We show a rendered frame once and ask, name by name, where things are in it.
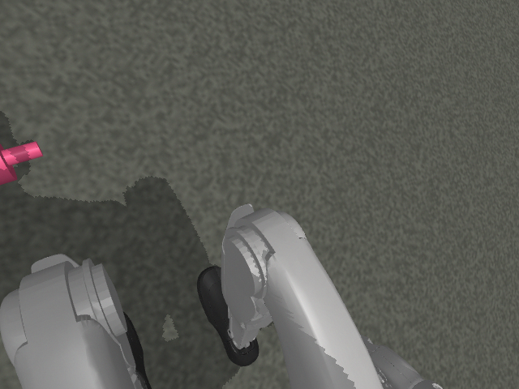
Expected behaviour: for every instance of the bottle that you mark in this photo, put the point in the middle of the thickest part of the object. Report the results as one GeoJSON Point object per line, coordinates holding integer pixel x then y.
{"type": "Point", "coordinates": [15, 155]}

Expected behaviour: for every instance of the right robot foot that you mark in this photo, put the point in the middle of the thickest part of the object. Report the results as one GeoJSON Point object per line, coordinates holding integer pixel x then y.
{"type": "Point", "coordinates": [216, 310]}

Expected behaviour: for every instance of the left robot foot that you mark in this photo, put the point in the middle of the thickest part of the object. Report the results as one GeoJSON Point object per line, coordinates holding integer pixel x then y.
{"type": "Point", "coordinates": [138, 353]}

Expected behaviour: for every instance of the right robot hand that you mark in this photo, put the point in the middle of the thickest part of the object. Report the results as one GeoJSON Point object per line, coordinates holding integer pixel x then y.
{"type": "Point", "coordinates": [394, 372]}

